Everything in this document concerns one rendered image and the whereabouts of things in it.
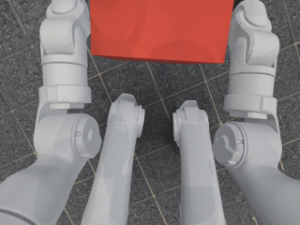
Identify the right robot foot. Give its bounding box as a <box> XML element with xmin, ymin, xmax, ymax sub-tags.
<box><xmin>171</xmin><ymin>108</ymin><xmax>180</xmax><ymax>156</ymax></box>

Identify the right robot thigh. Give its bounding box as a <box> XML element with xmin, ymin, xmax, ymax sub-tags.
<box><xmin>172</xmin><ymin>106</ymin><xmax>227</xmax><ymax>225</ymax></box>

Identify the carton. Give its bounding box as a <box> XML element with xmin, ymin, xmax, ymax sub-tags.
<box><xmin>90</xmin><ymin>0</ymin><xmax>234</xmax><ymax>65</ymax></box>

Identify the robot left forearm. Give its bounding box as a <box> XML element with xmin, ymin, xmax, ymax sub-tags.
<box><xmin>33</xmin><ymin>0</ymin><xmax>92</xmax><ymax>147</ymax></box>

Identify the right robot hand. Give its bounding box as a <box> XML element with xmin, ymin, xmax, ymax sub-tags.
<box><xmin>232</xmin><ymin>0</ymin><xmax>245</xmax><ymax>12</ymax></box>

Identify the robot right forearm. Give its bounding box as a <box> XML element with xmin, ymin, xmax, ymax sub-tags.
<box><xmin>223</xmin><ymin>0</ymin><xmax>282</xmax><ymax>150</ymax></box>

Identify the left robot upper arm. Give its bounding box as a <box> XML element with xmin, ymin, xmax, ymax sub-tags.
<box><xmin>0</xmin><ymin>113</ymin><xmax>102</xmax><ymax>225</ymax></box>

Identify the right robot upper arm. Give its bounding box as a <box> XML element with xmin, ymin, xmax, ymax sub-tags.
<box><xmin>212</xmin><ymin>121</ymin><xmax>300</xmax><ymax>225</ymax></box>

